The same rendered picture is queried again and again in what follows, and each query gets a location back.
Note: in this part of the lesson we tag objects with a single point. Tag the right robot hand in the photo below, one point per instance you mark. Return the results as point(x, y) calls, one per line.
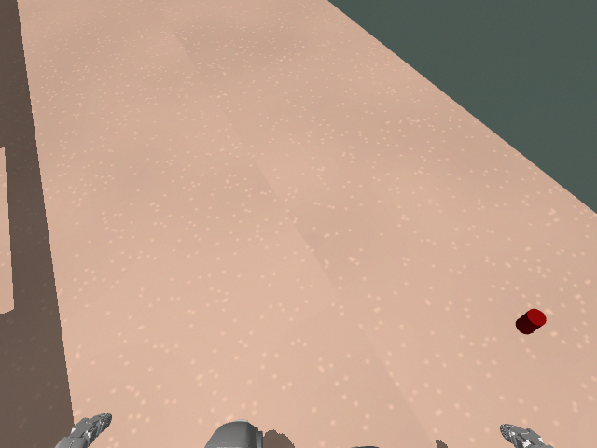
point(522, 438)

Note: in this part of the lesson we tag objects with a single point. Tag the can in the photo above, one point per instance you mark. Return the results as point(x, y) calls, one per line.
point(530, 321)

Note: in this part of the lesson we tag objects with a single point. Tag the left robot hand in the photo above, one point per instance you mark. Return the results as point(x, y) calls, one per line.
point(85, 431)

